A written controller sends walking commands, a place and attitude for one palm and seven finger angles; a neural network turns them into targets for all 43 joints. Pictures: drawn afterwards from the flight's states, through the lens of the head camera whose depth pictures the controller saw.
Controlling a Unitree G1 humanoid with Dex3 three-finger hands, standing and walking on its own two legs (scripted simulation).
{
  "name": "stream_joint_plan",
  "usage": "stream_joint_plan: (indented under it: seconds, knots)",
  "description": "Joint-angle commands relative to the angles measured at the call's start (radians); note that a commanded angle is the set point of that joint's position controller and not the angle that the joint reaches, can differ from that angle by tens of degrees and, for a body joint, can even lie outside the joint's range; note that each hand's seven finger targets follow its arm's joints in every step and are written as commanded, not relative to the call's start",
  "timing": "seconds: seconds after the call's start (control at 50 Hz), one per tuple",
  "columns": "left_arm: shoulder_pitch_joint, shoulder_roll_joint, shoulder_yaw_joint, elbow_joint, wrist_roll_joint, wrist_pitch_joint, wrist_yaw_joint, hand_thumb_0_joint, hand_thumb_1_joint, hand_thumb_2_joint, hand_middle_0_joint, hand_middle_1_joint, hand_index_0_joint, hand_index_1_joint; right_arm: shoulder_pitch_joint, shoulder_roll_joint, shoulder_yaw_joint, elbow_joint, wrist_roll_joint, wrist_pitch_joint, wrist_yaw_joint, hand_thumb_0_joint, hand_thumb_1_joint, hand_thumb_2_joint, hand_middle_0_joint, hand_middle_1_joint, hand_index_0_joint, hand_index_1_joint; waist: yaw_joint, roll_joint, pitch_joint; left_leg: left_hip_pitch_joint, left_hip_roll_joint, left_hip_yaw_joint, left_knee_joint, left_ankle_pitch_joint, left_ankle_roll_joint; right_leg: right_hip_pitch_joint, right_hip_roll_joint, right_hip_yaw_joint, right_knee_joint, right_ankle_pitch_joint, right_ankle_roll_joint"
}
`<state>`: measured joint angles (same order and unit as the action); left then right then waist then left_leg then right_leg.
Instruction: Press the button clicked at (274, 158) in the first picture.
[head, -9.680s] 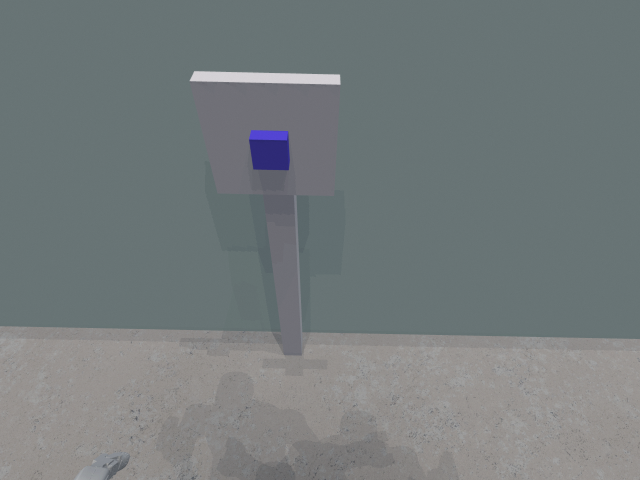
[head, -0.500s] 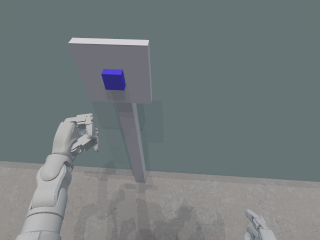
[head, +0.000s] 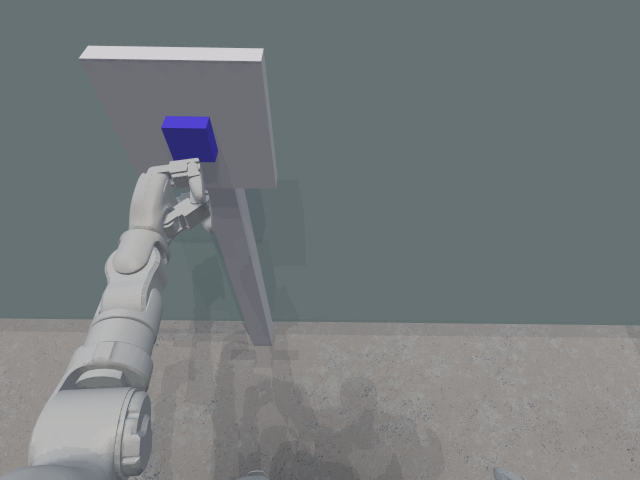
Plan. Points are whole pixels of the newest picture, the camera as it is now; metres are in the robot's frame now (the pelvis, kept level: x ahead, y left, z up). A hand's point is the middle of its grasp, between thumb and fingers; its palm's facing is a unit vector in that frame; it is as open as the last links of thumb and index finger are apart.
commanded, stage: aim a knuckle at the button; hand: left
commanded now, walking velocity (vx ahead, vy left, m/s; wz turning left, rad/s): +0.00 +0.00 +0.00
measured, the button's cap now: (191, 138) +0.54 +0.17 +0.12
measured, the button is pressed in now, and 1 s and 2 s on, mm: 0 0 13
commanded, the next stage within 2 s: press the button with the knuckle in 0.76 s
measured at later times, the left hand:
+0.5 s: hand (197, 204) +0.44 +0.16 +0.09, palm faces -0.01 -1.00 -0.02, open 3.1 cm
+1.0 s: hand (204, 201) +0.45 +0.15 +0.09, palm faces -0.02 -1.00 -0.01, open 3.1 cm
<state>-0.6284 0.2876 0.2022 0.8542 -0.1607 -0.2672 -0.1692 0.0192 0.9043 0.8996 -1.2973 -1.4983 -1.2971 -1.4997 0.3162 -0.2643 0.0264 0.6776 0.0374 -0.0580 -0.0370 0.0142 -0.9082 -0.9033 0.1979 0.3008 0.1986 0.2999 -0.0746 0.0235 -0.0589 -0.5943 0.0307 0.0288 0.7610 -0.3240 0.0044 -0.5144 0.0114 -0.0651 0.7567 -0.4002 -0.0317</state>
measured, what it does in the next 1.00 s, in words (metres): stands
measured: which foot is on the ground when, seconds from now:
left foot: down 0.00-1.00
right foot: down 0.00-1.00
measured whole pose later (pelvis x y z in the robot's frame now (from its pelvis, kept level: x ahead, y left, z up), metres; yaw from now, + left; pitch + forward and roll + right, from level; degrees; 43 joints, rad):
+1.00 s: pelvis -0.01 +0.01 -0.01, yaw -1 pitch +11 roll -1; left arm -0.75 0.31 0.24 1.03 -0.13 -0.33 -0.14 0.02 0.90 0.90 -1.30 -1.50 -1.30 -1.50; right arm 0.35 -0.26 0.03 0.65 0.03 0.01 -0.02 0.01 -0.91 -0.90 0.20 0.30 0.20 0.30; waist -0.10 0.02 -0.08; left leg -0.69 0.04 0.04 0.83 -0.34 0.02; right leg -0.60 0.02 -0.06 0.81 -0.41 -0.02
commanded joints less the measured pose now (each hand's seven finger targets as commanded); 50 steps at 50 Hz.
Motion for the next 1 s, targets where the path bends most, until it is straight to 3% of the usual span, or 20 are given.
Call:
stream_joint_plan:
  seconds: [0.0, 0.04, 0.1, 0.2, 0.28, 0.36, 0.38, 0.4, 0.42, 0.44, 0.46, 0.48, 0.5, 0.54, 0.64, 0.68, 0.76, 0.86, 0.9, 0.98]
  knots:
    - [-0.552, 0.245, 0.096, -0.067, 0.007, -0.087, 0.023, 0.000, 0.900, 0.900, -1.300, -1.500, -1.300, -1.500, 0.071, -0.145, -0.058, -0.084, -0.011, -0.015, -0.004, 0.000, -0.900, -0.900, 0.200, 0.300, 0.200, 0.300, -0.034, -0.041, -0.294, 0.177, -0.038, -0.036, -0.041, 0.156, 0.033, 0.005, 0.013, 0.062, -0.101, 0.293, 0.023]
    - [-0.589, 0.292, 0.135, -0.057, 0.021, -0.112, 0.033, 0.000, 0.900, 0.900, -1.300, -1.500, -1.300, -1.500, 0.091, -0.144, -0.060, -0.086, -0.016, -0.006, -0.002, 0.000, -0.900, -0.900, 0.200, 0.300, 0.200, 0.300, -0.027, -0.010, -0.374, 0.190, -0.037, -0.035, -0.028, 0.196, 0.032, 0.030, 0.012, 0.069, -0.080, 0.335, 0.022]
    - [-0.534, 0.275, 0.133, -0.090, 0.030, -0.155, 0.035, 0.000, 0.900, 0.900, -1.300, -1.500, -1.300, -1.500, 0.107, -0.139, -0.064, -0.104, -0.024, 0.000, 0.012, 0.000, -0.900, -0.900, 0.200, 0.300, 0.200, 0.300, -0.006, 0.055, -0.482, 0.252, -0.034, -0.039, -0.012, 0.286, 0.027, 0.045, 0.021, 0.060, -0.045, 0.402, 0.014]
    - [-0.394, 0.271, 0.146, -0.048, 0.021, -0.133, 0.007, 0.000, 0.900, 0.900, -1.300, -1.500, -1.300, -1.500, 0.124, -0.145, -0.073, -0.131, -0.020, 0.029, 0.024, 0.000, -0.900, -0.900, 0.200, 0.300, 0.200, 0.300, 0.005, -0.034, -0.437, 0.177, -0.035, -0.014, -0.013, 0.294, 0.036, 0.099, 0.028, 0.065, -0.054, 0.473, 0.021]
    - [-0.388, 0.284, 0.155, -0.107, 0.000, -0.109, -0.012, 0.000, 0.900, 0.900, -1.300, -1.500, -1.300, -1.500, 0.122, -0.145, -0.076, -0.147, -0.010, 0.047, 0.019, 0.000, -0.900, -0.900, 0.200, 0.300, 0.200, 0.300, 0.000, -0.061, -0.391, 0.146, -0.035, 0.001, -0.030, 0.249, 0.041, 0.116, 0.026, 0.075, -0.080, 0.474, 0.029]
    - [-0.400, 0.269, 0.141, -0.244, -0.008, -0.145, -0.008, 0.000, 0.900, 0.900, -1.300, -1.500, -1.300, -1.500, 0.111, -0.134, -0.078, -0.153, -0.008, 0.045, 0.017, 0.000, -0.900, -0.900, 0.200, 0.300, 0.200, 0.300, 0.003, 0.027, -0.425, 0.226, -0.033, -0.002, -0.026, 0.294, 0.041, 0.106, 0.028, 0.075, -0.079, 0.488, 0.022]
    - [-0.398, 0.230, 0.103, -0.269, -0.007, -0.154, -0.008, 0.000, 0.900, 0.900, -1.300, -1.500, -1.300, -1.500, 0.100, -0.127, -0.076, -0.154, -0.006, 0.042, 0.017, 0.000, -0.900, -0.900, 0.200, 0.300, 0.200, 0.300, -0.005, 0.058, -0.420, 0.253, -0.032, -0.004, -0.023, 0.298, 0.039, 0.081, 0.030, 0.071, -0.080, 0.478, 0.020]
    - [-0.431, 0.192, 0.071, -0.295, -0.011, -0.162, -0.005, 0.000, 0.900, 0.900, -1.300, -1.500, -1.300, -1.500, 0.097, -0.120, -0.074, -0.152, -0.006, 0.038, 0.019, 0.000, -0.900, -0.900, 0.200, 0.300, 0.200, 0.300, -0.022, 0.040, -0.421, 0.270, -0.030, -0.008, -0.021, 0.304, 0.042, 0.070, 0.033, 0.067, -0.082, 0.475, 0.022]
    - [-0.408, 0.214, 0.088, -0.274, -0.007, -0.161, -0.001, 0.000, 0.900, 0.900, -1.300, -1.500, -1.300, -1.500, 0.101, -0.128, -0.079, -0.140, -0.006, 0.036, 0.018, 0.000, -0.900, -0.900, 0.200, 0.300, 0.200, 0.300, -0.013, 0.051, -0.406, 0.277, -0.027, -0.015, -0.021, 0.300, 0.036, 0.052, 0.035, 0.062, -0.081, 0.454, 0.018]
    - [-0.400, 0.193, 0.070, -0.269, -0.010, -0.157, -0.001, 0.000, 0.900, 0.900, -1.300, -1.500, -1.300, -1.500, 0.095, -0.128, -0.076, -0.137, -0.005, 0.034, 0.019, 0.000, -0.900, -0.900, 0.200, 0.300, 0.200, 0.300, -0.019, 0.057, -0.390, 0.281, -0.028, -0.017, -0.025, 0.291, 0.036, 0.041, 0.035, 0.059, -0.084, 0.441, 0.018]
    - [-0.375, 0.204, 0.082, -0.238, -0.010, -0.148, 0.002, 0.000, 0.900, 0.900, -1.300, -1.500, -1.300, -1.500, 0.095, -0.133, -0.079, -0.132, -0.004, 0.036, 0.018, 0.000, -0.900, -0.900, 0.200, 0.300, 0.200, 0.300, -0.017, 0.014, -0.367, 0.267, -0.025, -0.022, -0.028, 0.270, 0.034, 0.034, 0.035, 0.053, -0.088, 0.418, 0.018]
    - [-0.386, 0.168, 0.049, -0.218, -0.011, -0.135, -0.001, 0.000, 0.900, 0.900, -1.300, -1.500, -1.300, -1.500, 0.084, -0.131, -0.075, -0.133, -0.001, 0.035, 0.017, 0.000, -0.900, -0.900, 0.200, 0.300, 0.200, 0.300, -0.029, 0.022, -0.338, 0.257, -0.028, -0.018, -0.033, 0.243, 0.036, 0.016, 0.034, 0.056, -0.098, 0.396, 0.021]
    - [-0.390, 0.177, 0.056, -0.191, -0.010, -0.122, 0.002, 0.000, 0.900, 0.900, -1.300, -1.500, -1.300, -1.500, 0.088, -0.136, -0.075, -0.128, 0.000, 0.035, 0.016, 0.000, -0.900, -0.900, 0.200, 0.300, 0.200, 0.300, -0.034, -0.020, -0.317, 0.237, -0.029, -0.021, -0.033, 0.215, 0.039, 0.012, 0.033, 0.055, -0.104, 0.371, 0.022]
    - [-0.441, 0.165, 0.041, -0.120, -0.007, -0.098, 0.005, 0.000, 0.900, 0.900, -1.300, -1.500, -1.300, -1.500, 0.076, -0.137, -0.069, -0.121, 0.002, 0.037, 0.013, 0.000, -0.900, -0.900, 0.200, 0.300, 0.200, 0.300, -0.045, -0.019, -0.252, 0.206, -0.030, -0.026, -0.044, 0.146, 0.037, -0.033, 0.028, 0.052, -0.117, 0.297, 0.023]
    - [-0.529, 0.200, 0.064, -0.130, 0.004, -0.131, 0.024, 0.000, 0.900, 0.900, -1.300, -1.500, -1.300, -1.500, 0.062, -0.138, -0.064, -0.130, -0.004, 0.030, 0.009, 0.000, -0.900, -0.900, 0.200, 0.300, 0.200, 0.300, -0.033, 0.012, -0.331, 0.239, -0.030, -0.040, -0.035, 0.152, 0.031, -0.034, 0.025, 0.052, -0.091, 0.267, 0.015]
    - [-0.572, 0.184, 0.055, -0.147, 0.005, -0.159, 0.033, 0.000, 0.900, 0.900, -1.300, -1.500, -1.300, -1.500, 0.056, -0.131, -0.061, -0.131, -0.007, 0.022, 0.012, 0.000, -0.900, -0.900, 0.200, 0.300, 0.200, 0.300, -0.033, 0.027, -0.360, 0.255, -0.030, -0.045, -0.029, 0.151, 0.028, -0.039, 0.027, 0.051, -0.081, 0.258, 0.015]
    - [-0.497, 0.210, 0.080, -0.097, 0.018, -0.165, 0.034, 0.000, 0.900, 0.900, -1.300, -1.500, -1.300, -1.500, 0.060, -0.138, -0.061, -0.134, -0.009, 0.022, 0.017, 0.000, -0.900, -0.900, 0.200, 0.300, 0.200, 0.300, -0.013, 0.030, -0.393, 0.255, -0.029, -0.049, -0.021, 0.191, 0.024, -0.023, 0.030, 0.047, -0.061, 0.294, 0.010]
    - [-0.527, 0.161, 0.029, -0.025, 0.020, -0.121, 0.019, 0.000, 0.900, 0.900, -1.300, -1.500, -1.300, -1.500, 0.075, -0.144, -0.060, -0.134, -0.006, 0.033, 0.020, 0.000, -0.900, -0.900, 0.200, 0.300, 0.200, 0.300, -0.044, -0.020, -0.304, 0.197, -0.026, -0.050, -0.028, 0.132, 0.028, -0.072, 0.032, 0.039, -0.078, 0.244, 0.015]
    - [-0.590, 0.206, 0.065, -0.031, 0.015, -0.125, 0.025, 0.000, 0.900, 0.900, -1.300, -1.500, -1.300, -1.500, 0.085, -0.150, -0.063, -0.130, -0.009, 0.035, 0.014, 0.000, -0.900, -0.900, 0.200, 0.300, 0.200, 0.300, -0.050, -0.030, -0.310, 0.184, -0.027, -0.052, -0.024, 0.119, 0.031, -0.066, 0.032, 0.045, -0.079, 0.231, 0.015]
    - [-0.687, 0.221, 0.074, -0.082, 0.019, -0.167, 0.040, 0.000, 0.900, 0.900, -1.300, -1.500, -1.300, -1.500, 0.104, -0.145, -0.065, -0.110, -0.015, 0.025, 0.012, 0.000, -0.900, -0.900, 0.200, 0.300, 0.200, 0.300, -0.055, 0.042, -0.400, 0.249, -0.024, -0.060, -0.011, 0.166, 0.025, -0.078, 0.034, 0.046, -0.061, 0.246, 0.013]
